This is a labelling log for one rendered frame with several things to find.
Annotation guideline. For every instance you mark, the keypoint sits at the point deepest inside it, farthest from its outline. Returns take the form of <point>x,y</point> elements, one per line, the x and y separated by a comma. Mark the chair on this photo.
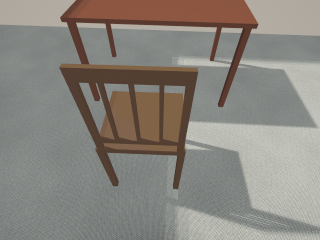
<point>148,123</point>

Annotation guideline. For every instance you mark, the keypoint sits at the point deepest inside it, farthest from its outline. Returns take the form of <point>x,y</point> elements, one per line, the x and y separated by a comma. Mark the table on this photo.
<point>186,13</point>

